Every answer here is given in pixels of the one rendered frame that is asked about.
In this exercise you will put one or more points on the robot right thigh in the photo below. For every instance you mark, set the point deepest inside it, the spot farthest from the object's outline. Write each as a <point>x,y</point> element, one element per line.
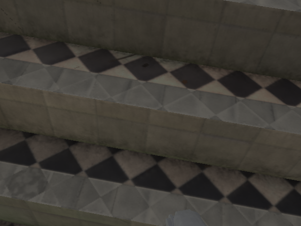
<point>185,218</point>

